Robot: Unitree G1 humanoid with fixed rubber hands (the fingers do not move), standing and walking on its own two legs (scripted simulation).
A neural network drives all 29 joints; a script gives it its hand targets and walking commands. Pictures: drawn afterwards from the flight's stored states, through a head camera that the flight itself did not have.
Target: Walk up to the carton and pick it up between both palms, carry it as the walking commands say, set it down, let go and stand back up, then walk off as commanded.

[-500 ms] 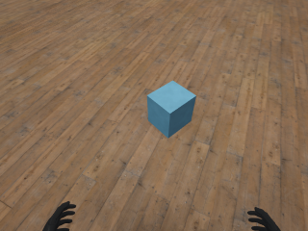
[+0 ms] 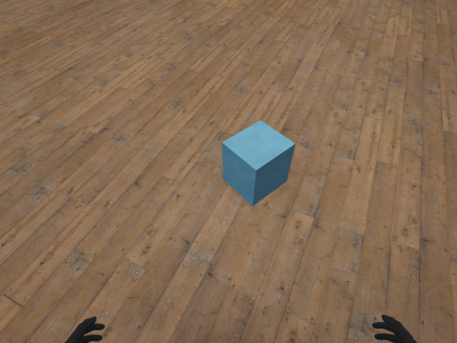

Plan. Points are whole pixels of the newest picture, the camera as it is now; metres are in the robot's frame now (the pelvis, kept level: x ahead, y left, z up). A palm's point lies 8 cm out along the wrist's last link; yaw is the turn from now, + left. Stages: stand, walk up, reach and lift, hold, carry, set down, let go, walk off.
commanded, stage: stand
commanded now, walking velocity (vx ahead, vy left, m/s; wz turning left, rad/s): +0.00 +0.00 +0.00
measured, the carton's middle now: (256, 163) +1.08 -0.13 -0.62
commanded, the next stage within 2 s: walk up in 1.62 s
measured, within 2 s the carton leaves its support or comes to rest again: neither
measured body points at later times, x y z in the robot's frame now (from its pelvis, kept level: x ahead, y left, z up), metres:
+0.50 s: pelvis +0.00 +0.00 +0.02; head +0.00 -0.01 +0.47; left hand +0.12 +0.31 -0.09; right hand +0.11 -0.31 -0.10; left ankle -0.01 +0.12 -0.73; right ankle -0.01 -0.13 -0.73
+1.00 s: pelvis -0.01 -0.01 +0.02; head +0.00 -0.01 +0.47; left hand +0.10 +0.31 -0.09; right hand +0.10 -0.32 -0.11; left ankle -0.01 +0.12 -0.73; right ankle -0.01 -0.13 -0.73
